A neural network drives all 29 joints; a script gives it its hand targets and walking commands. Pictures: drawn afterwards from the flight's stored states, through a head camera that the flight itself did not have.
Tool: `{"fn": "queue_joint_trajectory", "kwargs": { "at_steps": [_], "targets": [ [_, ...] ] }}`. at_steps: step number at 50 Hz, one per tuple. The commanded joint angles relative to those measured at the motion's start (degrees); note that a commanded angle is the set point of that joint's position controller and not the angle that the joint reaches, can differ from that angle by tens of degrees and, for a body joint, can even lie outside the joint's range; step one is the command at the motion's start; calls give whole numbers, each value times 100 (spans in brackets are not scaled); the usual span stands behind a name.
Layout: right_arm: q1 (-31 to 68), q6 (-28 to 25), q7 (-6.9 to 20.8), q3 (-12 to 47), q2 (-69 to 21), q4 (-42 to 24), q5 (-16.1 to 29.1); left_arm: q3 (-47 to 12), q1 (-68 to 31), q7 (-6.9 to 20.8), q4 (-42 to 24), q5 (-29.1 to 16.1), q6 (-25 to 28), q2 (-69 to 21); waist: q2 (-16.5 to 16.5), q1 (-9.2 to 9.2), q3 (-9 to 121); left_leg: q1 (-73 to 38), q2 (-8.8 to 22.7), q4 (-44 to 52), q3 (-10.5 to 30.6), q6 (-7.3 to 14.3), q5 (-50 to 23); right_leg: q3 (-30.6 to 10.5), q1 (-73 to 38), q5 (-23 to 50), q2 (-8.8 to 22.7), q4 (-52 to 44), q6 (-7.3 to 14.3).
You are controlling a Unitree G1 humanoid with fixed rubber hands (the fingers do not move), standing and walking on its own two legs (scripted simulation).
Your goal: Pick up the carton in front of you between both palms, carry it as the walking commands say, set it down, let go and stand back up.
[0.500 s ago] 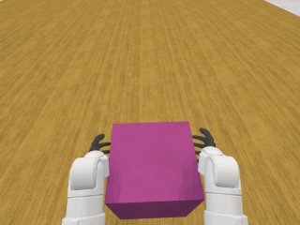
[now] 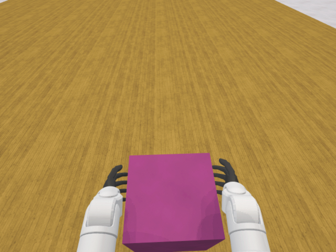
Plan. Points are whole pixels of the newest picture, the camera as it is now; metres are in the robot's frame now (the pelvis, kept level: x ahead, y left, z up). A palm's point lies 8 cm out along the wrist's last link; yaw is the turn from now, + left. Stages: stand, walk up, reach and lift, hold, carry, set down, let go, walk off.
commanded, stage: carry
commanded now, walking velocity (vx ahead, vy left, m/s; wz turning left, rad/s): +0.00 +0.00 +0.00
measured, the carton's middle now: (170, 206) +0.30 +0.00 -0.07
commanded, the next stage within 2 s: hold in 0.94 s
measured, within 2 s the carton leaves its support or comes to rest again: neither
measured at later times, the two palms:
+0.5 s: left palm (108, 203) +0.25 +0.14 +0.04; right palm (237, 198) +0.26 -0.15 +0.05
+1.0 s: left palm (111, 208) +0.24 +0.13 +0.04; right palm (242, 204) +0.25 -0.17 +0.04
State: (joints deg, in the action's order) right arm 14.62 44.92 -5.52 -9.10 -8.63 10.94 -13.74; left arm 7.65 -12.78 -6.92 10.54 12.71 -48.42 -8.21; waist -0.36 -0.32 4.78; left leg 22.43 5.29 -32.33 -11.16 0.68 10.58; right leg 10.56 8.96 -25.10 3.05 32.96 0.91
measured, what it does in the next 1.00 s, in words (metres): stands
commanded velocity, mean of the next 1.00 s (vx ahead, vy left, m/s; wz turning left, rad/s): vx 0.00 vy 0.00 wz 0.00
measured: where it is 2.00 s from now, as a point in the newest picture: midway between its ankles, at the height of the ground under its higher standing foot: outside the picture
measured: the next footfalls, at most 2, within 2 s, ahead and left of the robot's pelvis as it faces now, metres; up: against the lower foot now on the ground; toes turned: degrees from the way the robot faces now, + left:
none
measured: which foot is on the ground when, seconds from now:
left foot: down 0.00-1.00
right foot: down 0.00-1.00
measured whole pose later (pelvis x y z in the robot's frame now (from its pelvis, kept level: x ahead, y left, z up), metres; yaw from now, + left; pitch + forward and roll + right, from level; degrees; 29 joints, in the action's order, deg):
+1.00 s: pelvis -0.04 -0.01 +0.01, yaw -3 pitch -2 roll +1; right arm 14.6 38.6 -2.0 -10.7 -8.7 14.3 -15.1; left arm 9.4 -11.1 -2.1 8.9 14.0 -43.2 -7.9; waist -1.5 1.6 0.9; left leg 18.7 3.7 -26.1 -4.3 0.0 4.3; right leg 8.1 8.9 -21.2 1.1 32.0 3.0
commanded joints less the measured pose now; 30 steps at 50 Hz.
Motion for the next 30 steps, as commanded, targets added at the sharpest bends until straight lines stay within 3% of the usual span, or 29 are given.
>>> {"fn": "queue_joint_trajectory", "kwargs": {
  "at_steps": [1, 5, 9, 17, 30],
  "targets": [
    [2245, -432, 1868, 3075, -5813, 190, 1505, -3159, -3412, 1989, -739, -1676, 896, -5481, 55, 3, 1530, -1263, 463, 290, 538, 123, -1471, -462, 296, 1498, 579, -688, 9],
    [2483, -770, 1820, 2676, -5561, 526, 1196, -2762, -3567, 1948, -346, -1326, 1230, -5244, 36, 5, 1344, -1221, 450, 456, 593, 104, -1016, -541, 499, 972, 587, -897, 58],
    [2576, -878, 1832, 2633, -5615, 653, 1157, -2714, -3628, 1970, -163, -1290, 1338, -5313, 28, 12, 1313, -1208, 449, 523, 607, 73, -925, -577, 536, 910, 595, -949, 80],
    [2225, -478, 1831, 2786, -5529, 430, 1298, -2876, -3195, 1945, -375, -1393, 933, -5234, 53, 23, 1440, -1153, 481, 462, 571, 43, -1240, -551, 496, 1294, 592, -799, 73],
    [2347, -479, 1820, 2989, -5554, 56, 1440, -3050, -3253, 1935, -659, -1520, 921, -5274, 35, 36, 1479, -1097, 462, 423, 523, 17, -1247, -563, 546, 1462, 598, -719, 107]
  ]
}}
